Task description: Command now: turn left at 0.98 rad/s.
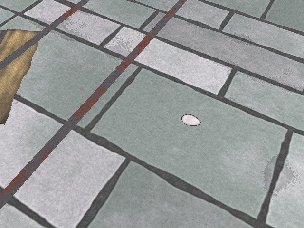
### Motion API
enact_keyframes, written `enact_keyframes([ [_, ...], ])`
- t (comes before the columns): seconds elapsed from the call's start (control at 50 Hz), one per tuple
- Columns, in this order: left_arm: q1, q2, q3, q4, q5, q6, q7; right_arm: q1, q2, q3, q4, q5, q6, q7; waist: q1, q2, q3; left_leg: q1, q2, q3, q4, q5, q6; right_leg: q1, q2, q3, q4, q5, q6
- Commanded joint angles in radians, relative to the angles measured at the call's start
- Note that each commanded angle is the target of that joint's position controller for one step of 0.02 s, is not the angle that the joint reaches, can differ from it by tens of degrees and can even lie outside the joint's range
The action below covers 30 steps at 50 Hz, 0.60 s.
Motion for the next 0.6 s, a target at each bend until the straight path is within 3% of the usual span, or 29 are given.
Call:
enact_keyframes([
  [0.02, 0.023, 0.071, 0.026, -0.045, 0.017, -0.013, -0.012, 0.200, -0.259, -0.101, -0.023, 0.004, -0.010, -0.027, -0.072, 0.201, -0.155, 0.411, 0.145, -0.315, -0.269, 0.518, 0.170, -0.257, -0.032, 0.003, 0.377, -0.170, 0.016],
  [0.04, -0.046, 0.042, 0.011, -0.130, 0.047, -0.020, -0.002, 0.132, -0.345, -0.103, -0.064, -0.038, -0.039, -0.027, -0.034, 0.369, -0.203, 0.428, 0.324, -0.642, -0.250, 0.642, 0.380, -0.523, 0.100, 0.159, 0.604, -0.427, 0.071],
  [0.06, -0.110, 0.101, 0.023, -0.126, 0.035, -0.027, 0.000, 0.178, -0.252, -0.089, -0.050, -0.036, -0.068, -0.016, -0.120, 0.210, -0.271, 0.456, 0.290, -0.589, -0.311, 0.279, 0.385, -0.551, 0.086, 0.287, 0.687, -0.360, 0.043],
  [0.08, -0.126, 0.112, 0.027, -0.128, 0.007, -0.039, -0.006, 0.196, -0.204, -0.068, -0.018, -0.015, -0.089, -0.016, -0.106, 0.178, -0.222, 0.431, 0.244, -0.556, -0.365, -0.130, 0.328, -0.584, 0.066, 0.312, 0.651, -0.250, -0.001],
  [0.1, -0.108, 0.128, 0.036, -0.109, 0.001, -0.047, -0.006, 0.162, -0.172, -0.054, -0.015, 0.004, -0.098, -0.019, -0.083, 0.121, -0.176, 0.380, 0.222, -0.542, -0.397, -0.349, 0.286, -0.586, 0.047, 0.309, 0.604, -0.169, -0.018],
  [0.12, -0.079, 0.137, 0.038, -0.091, 0.007, -0.050, -0.010, 0.118, -0.134, -0.032, -0.015, 0.007, -0.101, -0.025, -0.059, 0.156, -0.145, 0.350, 0.207, -0.507, -0.422, -0.392, 0.266, -0.579, 0.041, 0.298, 0.561, -0.092, -0.015],
  [0.14, -0.044, 0.125, 0.034, -0.071, 0.008, -0.055, -0.021, 0.101, -0.112, -0.016, -0.014, -0.008, -0.109, -0.031, -0.043, 0.191, -0.137, 0.317, 0.178, -0.459, -0.446, -0.368, 0.250, -0.534, 0.045, 0.276, 0.544, -0.009, -0.011],
  [0.18, -0.028, 0.107, 0.024, -0.046, 0.001, -0.069, -0.033, 0.113, -0.118, -0.010, 0.002, -0.032, -0.132, -0.034, -0.046, 0.186, -0.108, 0.313, 0.161, -0.384, -0.479, -0.279, 0.227, -0.525, 0.040, 0.259, 0.478, 0.120, -0.008],
  [0.26, -0.045, 0.082, 0.004, -0.042, -0.013, -0.068, -0.038, 0.175, -0.146, -0.012, 0.046, -0.038, -0.170, -0.035, -0.069, 0.152, -0.043, 0.327, 0.192, -0.290, -0.529, -0.221, 0.207, -0.572, 0.038, 0.283, 0.386, 0.240, 0.000],
  [0.28, -0.019, 0.067, 0.000, -0.011, 0.082, -0.021, -0.072, 0.233, -0.153, -0.010, 0.065, -0.075, -0.161, -0.017, -0.081, 0.135, -0.044, 0.292, 0.165, -0.236, -0.572, -0.266, 0.178, -0.530, 0.094, 0.265, 0.420, 0.180, 0.015],
  [0.3, -0.020, 0.073, 0.006, -0.016, 0.069, -0.002, -0.089, 0.226, -0.146, -0.009, 0.068, -0.082, -0.161, -0.010, -0.078, 0.154, 0.003, 0.268, 0.172, -0.207, -0.585, -0.270, 0.167, -0.546, 0.108, 0.297, 0.432, 0.183, 0.017],
  [0.34, -0.021, 0.085, 0.012, -0.019, 0.047, 0.006, -0.103, 0.214, -0.138, -0.006, 0.079, -0.080, -0.166, -0.013, -0.059, 0.140, 0.044, 0.281, 0.205, -0.164, -0.603, -0.261, 0.156, -0.600, 0.104, 0.326, 0.455, 0.215, 0.013],
  [0.42, -0.035, 0.083, 0.004, -0.029, 0.053, 0.000, -0.119, 0.190, -0.134, -0.009, 0.112, -0.077, -0.187, -0.031, -0.029, 0.096, 0.081, 0.362, 0.248, -0.055, -0.624, -0.211, 0.132, -0.635, 0.052, 0.306, 0.411, 0.217, -0.029],
  [0.5, -0.118, 0.061, -0.021, -0.071, 0.046, 0.004, -0.127, 0.227, -0.133, -0.016, 0.172, -0.087, -0.189, -0.034, -0.060, 0.089, 0.127, 0.445, 0.254, 0.088, -0.617, -0.042, 0.122, -0.583, 0.016, 0.188, 0.294, 0.111, -0.128],
  [0.52, -0.121, 0.055, -0.027, -0.079, 0.043, 0.005, -0.123, 0.230, -0.140, -0.017, 0.185, -0.089, -0.185, -0.034, -0.057, 0.088, 0.123, 0.461, 0.248, 0.131, -0.577, 0.122, 0.118, -0.534, 0.033, 0.149, 0.257, 0.054, -0.161],
  [0.54, -0.087, 0.060, -0.027, -0.077, 0.038, 0.007, -0.113, 0.221, -0.157, -0.020, 0.191, -0.088, -0.180, -0.034, -0.037, 0.094, 0.082, 0.469, 0.235, 0.176, -0.483, 0.451, 0.111, -0.431, 0.083, 0.097, 0.233, -0.019, -0.198],
  [0.56, 0.004, 0.077, -0.019, -0.060, 0.031, 0.006, -0.097, 0.224, -0.184, -0.023, 0.198, -0.085, -0.173, -0.034, 0.006, 0.106, -0.003, 0.477, 0.232, 0.196, -0.315, 0.840, 0.113, -0.284, 0.161, 0.044, 0.254, -0.085, -0.233],
  [0.58, 0.197, 0.107, -0.002, -0.011, 0.022, -0.005, -0.084, 0.202, -0.209, -0.026, 0.195, -0.079, -0.159, -0.032, 0.107, 0.100, -0.116, 0.420, 0.217, 0.216, -0.030, 1.101, 0.113, -0.057, 0.242, 0.023, 0.252, -0.125, -0.259],
  [0.6, 0.450, 0.175, 0.028, 0.063, 0.034, -0.017, -0.071, 0.176, -0.202, -0.017, 0.176, -0.075, -0.159, -0.032, 0.225, 0.011, -0.251, 0.200, 0.173, 0.216, 0.340, 0.974, 0.080, 0.308, 0.260, 0.134, 0.154, -0.126, -0.283],
])
Keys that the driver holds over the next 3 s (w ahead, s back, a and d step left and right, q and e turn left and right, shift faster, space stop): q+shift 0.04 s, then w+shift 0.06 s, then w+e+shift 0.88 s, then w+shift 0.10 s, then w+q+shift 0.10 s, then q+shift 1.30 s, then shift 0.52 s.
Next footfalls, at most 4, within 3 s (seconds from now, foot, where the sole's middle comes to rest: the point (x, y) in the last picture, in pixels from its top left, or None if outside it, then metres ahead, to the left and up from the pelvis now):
0.60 right None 0.40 -0.14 -0.77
1.04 left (190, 134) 0.90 -0.17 -0.77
1.44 right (255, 110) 1.07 -0.54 -0.77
1.86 left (209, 92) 1.19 -0.30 -0.77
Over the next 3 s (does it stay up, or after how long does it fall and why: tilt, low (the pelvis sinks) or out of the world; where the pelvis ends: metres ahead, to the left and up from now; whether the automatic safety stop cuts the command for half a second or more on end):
stays up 1.11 -0.39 0.01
